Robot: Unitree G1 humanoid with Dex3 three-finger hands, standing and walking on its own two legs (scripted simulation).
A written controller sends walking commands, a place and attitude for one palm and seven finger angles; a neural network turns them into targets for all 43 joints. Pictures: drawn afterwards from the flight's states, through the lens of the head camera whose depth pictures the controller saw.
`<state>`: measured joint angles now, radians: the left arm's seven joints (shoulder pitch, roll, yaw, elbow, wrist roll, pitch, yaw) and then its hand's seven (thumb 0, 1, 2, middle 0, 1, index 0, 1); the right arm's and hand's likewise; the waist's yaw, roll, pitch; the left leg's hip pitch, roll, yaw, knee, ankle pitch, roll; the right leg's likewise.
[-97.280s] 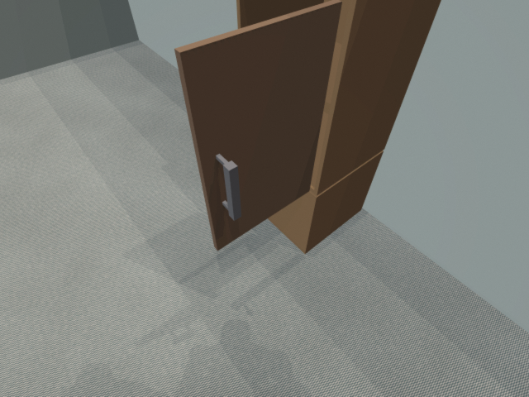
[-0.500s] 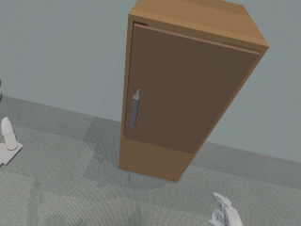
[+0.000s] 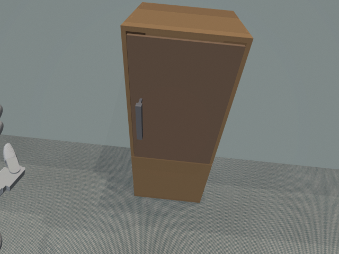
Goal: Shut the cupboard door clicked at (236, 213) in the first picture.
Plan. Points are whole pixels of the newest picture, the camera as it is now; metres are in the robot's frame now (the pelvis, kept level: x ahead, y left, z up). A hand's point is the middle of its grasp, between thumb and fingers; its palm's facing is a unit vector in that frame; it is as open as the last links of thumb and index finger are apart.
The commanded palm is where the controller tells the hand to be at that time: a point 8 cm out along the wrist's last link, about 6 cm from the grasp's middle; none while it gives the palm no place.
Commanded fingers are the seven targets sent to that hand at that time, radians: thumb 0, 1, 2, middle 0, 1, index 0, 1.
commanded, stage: stop stepping back and stand still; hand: left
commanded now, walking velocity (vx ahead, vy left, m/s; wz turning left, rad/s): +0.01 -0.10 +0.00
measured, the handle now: (140, 119) +0.65 +0.14 -0.06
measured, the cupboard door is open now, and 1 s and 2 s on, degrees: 0 0 0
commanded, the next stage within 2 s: let the arm hang, fingers relaxed in 0.96 s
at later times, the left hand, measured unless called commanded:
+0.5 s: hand (2, 199) +0.16 +0.28 +0.17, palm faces +0.54 -0.79 -0.30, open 7.5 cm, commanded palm +0.10 +0.31 +0.19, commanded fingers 0.00 0.90 0.90 -0.20 -0.30 -0.20 -0.30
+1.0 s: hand (31, 184) +0.19 +0.25 +0.17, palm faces +0.40 -0.80 -0.44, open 7.5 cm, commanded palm +0.13 +0.29 +0.19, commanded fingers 0.00 0.90 0.90 -0.20 -0.30 -0.20 -0.30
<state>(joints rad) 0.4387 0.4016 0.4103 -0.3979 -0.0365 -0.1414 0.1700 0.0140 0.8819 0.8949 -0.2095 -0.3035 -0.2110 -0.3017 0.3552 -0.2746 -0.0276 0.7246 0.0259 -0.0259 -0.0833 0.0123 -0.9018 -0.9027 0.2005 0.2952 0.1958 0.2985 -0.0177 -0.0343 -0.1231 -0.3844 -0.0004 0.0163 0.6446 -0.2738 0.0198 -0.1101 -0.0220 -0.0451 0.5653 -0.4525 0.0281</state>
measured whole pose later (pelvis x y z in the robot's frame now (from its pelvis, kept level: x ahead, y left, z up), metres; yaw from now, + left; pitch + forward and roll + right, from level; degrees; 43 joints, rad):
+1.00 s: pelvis -0.02 -0.01 +0.01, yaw -1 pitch +1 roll -1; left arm 0.54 0.40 0.39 -0.43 -0.05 -0.16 0.15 0.02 0.88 0.89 -0.21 -0.30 -0.21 -0.30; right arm 0.24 -0.21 0.00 0.64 0.03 -0.06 -0.07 0.01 -0.90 -0.90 0.20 0.30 0.20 0.30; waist -0.01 0.00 -0.04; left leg -0.33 0.05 0.03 0.55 -0.22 -0.01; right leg -0.11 0.01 0.00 0.47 -0.37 0.00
